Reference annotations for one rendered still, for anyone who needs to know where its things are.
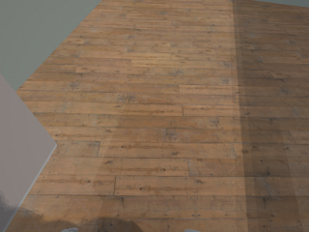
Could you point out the fridge door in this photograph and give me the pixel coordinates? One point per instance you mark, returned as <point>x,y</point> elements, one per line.
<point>24,147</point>

